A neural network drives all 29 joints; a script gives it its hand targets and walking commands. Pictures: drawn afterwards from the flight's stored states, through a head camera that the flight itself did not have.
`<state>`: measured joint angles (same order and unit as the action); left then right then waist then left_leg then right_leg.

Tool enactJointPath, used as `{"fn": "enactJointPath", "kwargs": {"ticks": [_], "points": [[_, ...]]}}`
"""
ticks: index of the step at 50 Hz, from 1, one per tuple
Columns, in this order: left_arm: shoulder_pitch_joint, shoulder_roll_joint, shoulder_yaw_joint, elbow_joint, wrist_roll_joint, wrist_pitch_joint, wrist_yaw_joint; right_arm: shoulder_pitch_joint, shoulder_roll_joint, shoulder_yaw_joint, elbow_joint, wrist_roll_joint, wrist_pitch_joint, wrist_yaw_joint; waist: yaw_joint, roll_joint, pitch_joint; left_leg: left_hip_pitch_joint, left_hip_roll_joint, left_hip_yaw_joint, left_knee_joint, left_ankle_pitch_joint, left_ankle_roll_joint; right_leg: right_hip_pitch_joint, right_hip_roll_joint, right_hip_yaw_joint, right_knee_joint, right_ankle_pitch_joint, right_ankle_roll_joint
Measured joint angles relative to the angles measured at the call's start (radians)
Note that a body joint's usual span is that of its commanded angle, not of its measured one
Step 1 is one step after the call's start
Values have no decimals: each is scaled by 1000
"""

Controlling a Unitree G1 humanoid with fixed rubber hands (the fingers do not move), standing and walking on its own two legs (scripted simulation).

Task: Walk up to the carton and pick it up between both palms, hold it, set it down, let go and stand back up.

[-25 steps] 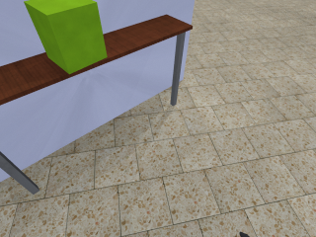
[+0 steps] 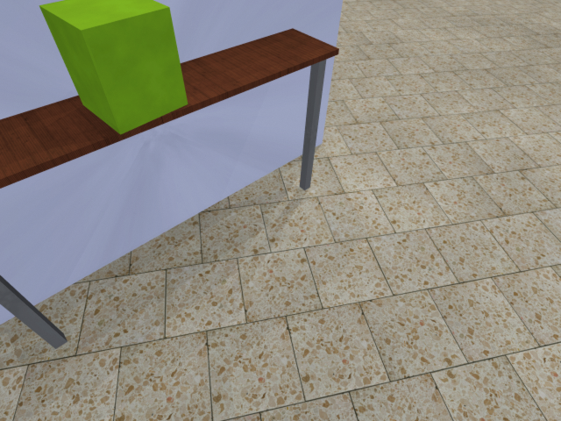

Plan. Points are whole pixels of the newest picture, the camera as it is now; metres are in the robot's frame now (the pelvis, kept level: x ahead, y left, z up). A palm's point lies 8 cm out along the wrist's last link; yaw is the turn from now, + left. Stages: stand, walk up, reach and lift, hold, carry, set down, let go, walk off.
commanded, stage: stand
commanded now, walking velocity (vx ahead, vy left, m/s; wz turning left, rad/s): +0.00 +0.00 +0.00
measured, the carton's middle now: (122, 60) +0.93 +0.40 +0.08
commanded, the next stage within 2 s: walk up in 0.94 s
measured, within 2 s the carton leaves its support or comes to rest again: neither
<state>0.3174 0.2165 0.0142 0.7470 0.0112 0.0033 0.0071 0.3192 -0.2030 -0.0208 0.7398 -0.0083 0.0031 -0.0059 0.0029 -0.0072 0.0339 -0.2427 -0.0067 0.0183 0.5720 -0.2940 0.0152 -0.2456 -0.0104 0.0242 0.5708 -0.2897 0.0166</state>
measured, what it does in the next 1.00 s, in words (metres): stands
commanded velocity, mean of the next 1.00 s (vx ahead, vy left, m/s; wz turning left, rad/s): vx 0.00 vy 0.00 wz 0.00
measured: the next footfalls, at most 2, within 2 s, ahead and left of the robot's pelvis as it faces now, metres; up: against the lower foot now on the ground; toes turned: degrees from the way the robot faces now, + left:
left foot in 1.46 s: +0.12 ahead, +0.22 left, +0.00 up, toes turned +17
right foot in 1.92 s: +0.46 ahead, -0.01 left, +0.00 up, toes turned +20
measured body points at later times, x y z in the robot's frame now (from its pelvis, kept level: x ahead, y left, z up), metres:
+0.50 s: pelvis +0.00 +0.00 +0.00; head +0.00 +0.00 +0.45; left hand +0.06 +0.25 -0.13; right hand +0.07 -0.25 -0.13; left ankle +0.01 +0.11 -0.73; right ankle +0.01 -0.13 -0.73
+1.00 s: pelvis +0.00 +0.00 +0.01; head +0.00 +0.00 +0.46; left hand +0.05 +0.25 -0.13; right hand +0.05 -0.25 -0.13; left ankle +0.01 +0.11 -0.73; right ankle +0.01 -0.13 -0.73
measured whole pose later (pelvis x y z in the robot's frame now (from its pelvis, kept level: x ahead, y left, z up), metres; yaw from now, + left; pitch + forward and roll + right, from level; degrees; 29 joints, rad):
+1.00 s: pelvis +0.00 +0.00 +0.01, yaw +0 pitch -2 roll +0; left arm 0.33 0.22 0.00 0.87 0.00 0.00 0.02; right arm 0.33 -0.21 -0.01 0.86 0.00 0.00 -0.02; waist 0.00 -0.01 0.03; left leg -0.21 -0.01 0.02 0.51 -0.26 0.02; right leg -0.21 -0.01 0.02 0.51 -0.26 0.02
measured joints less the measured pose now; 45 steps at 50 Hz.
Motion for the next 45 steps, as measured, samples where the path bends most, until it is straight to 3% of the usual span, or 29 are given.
{"fn": "enactJointPath", "kwargs": {"ticks": [45], "points": [[14, 5, -12, 105, -5, -1, 11, 12, -6, 12, 103, 5, -2, -11, 0, 0, -4, 30, -2, 0, -59, 30, 0, 30, -2, 1, -58, 29, 2]]}}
